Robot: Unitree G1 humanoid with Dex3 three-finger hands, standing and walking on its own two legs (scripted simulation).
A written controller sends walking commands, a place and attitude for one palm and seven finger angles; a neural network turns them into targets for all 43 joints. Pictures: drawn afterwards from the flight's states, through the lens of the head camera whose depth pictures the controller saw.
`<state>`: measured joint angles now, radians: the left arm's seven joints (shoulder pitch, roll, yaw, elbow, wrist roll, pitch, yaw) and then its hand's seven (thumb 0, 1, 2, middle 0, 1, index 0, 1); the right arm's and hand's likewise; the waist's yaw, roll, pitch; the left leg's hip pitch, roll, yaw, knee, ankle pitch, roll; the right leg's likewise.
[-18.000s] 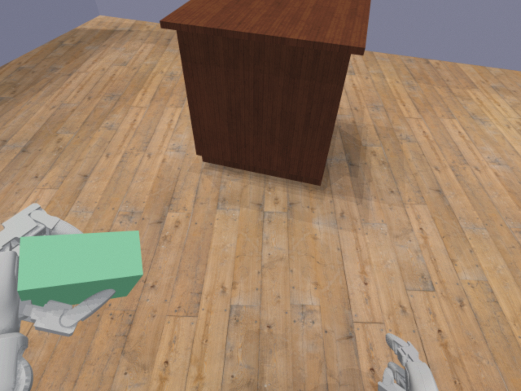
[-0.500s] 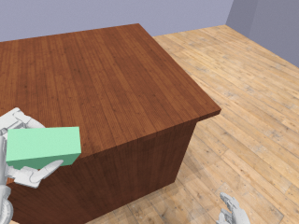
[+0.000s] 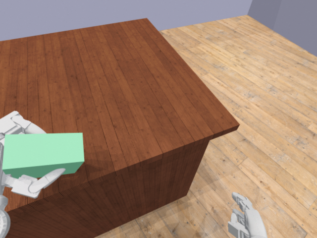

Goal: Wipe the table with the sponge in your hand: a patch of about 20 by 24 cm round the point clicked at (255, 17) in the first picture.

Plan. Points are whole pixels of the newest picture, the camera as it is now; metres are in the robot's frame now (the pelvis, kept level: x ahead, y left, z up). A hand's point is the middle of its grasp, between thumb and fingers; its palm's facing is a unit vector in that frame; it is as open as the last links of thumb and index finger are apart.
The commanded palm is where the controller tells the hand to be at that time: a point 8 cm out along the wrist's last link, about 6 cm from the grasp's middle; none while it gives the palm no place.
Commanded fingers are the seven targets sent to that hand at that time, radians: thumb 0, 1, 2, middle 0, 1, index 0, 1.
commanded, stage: shuffle to correct the standing spot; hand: left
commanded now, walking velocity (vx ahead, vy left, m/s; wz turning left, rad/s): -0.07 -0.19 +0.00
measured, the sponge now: (56, 156) +0.23 +0.21 +0.15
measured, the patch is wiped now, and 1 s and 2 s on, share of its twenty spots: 0.00 0.00 0.00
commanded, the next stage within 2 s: come to a stop and stand still in 0.04 s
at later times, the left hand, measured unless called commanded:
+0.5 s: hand out of the picture +0.21 +0.29 +0.19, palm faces +0.48 -0.76 -0.44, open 9.3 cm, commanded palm +0.13 +0.28 +0.19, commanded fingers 0.00 0.10 1.30 -1.20 -1.60 -1.20 -1.60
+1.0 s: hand out of the picture +0.10 +0.33 +0.18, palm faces +0.37 -0.87 -0.34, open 9.4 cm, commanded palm +0.04 +0.36 +0.19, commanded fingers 0.00 0.10 1.30 -1.20 -1.60 -1.20 -1.60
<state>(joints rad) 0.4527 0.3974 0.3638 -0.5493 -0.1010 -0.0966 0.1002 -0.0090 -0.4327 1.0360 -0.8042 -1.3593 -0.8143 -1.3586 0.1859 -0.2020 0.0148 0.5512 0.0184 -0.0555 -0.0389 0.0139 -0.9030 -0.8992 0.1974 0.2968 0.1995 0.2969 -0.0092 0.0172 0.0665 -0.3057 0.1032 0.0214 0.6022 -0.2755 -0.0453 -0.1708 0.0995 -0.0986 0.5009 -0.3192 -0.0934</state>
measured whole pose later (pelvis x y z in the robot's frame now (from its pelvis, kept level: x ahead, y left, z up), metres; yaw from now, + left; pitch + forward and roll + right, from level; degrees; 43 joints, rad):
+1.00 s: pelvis -0.12 +0.09 +0.01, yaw -2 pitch -2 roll -2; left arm 0.38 0.36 0.35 -0.46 -0.01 -0.20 0.10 -0.01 -0.43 1.04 -0.80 -1.37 -0.81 -1.37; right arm 0.26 -0.15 0.03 0.58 0.00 -0.15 0.01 0.02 -0.90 -0.90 0.20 0.30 0.20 0.30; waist 0.02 -0.03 0.02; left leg -0.31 -0.06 0.02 0.40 -0.10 0.07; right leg -0.14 0.05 -0.01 0.48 -0.40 -0.03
